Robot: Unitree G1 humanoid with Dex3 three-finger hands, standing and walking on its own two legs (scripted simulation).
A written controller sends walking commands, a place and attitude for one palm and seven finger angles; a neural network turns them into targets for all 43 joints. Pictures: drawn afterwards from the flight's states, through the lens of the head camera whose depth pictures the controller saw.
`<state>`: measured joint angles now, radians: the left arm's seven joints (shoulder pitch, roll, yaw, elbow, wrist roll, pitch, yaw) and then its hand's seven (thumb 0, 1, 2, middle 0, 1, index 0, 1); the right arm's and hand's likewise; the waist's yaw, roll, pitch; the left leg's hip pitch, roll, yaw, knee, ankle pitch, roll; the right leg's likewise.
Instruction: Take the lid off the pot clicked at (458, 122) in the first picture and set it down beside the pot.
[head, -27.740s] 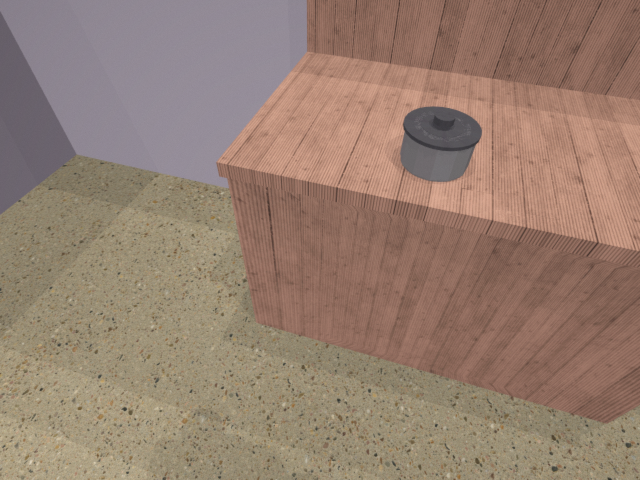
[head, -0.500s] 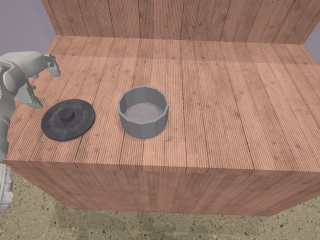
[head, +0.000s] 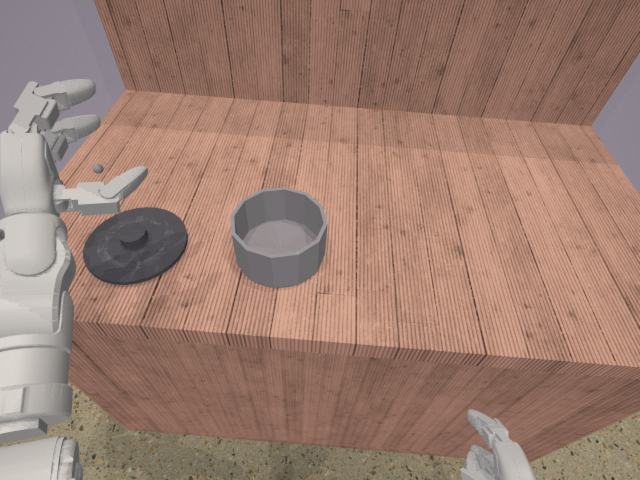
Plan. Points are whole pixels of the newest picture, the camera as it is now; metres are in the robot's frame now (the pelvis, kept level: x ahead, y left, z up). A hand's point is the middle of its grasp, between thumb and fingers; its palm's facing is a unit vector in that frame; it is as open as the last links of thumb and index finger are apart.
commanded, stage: draw the hand back to the body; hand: left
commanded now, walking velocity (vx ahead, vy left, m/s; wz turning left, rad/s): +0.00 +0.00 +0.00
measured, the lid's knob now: (133, 235) +0.46 +0.33 -0.01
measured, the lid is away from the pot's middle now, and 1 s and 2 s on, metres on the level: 0.24 0.24 0.24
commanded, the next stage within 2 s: step back with the hand held close in 1.44 s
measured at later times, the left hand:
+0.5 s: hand (117, 223) +0.31 +0.23 +0.18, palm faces +0.46 -0.84 -0.28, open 8.4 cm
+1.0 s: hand (111, 295) +0.24 +0.21 +0.17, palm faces +0.43 -0.85 -0.31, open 7.5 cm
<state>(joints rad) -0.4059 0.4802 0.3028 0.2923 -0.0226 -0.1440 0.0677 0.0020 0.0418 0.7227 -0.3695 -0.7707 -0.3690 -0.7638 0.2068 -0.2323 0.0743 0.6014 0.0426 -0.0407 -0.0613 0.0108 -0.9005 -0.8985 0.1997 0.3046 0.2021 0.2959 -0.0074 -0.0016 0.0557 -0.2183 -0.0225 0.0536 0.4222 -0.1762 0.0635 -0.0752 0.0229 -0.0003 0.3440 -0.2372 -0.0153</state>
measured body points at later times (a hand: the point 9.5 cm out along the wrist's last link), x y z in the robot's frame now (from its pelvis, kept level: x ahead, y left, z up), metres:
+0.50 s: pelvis +0.02 -0.05 +0.00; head +0.01 -0.07 +0.45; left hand +0.28 +0.27 +0.20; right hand +0.20 -0.29 -0.09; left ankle +0.04 +0.07 -0.74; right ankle -0.03 -0.13 -0.74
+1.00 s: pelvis +0.02 -0.05 +0.00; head +0.00 -0.07 +0.45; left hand +0.21 +0.25 +0.19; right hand +0.21 -0.27 -0.08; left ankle +0.04 +0.07 -0.74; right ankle -0.03 -0.13 -0.74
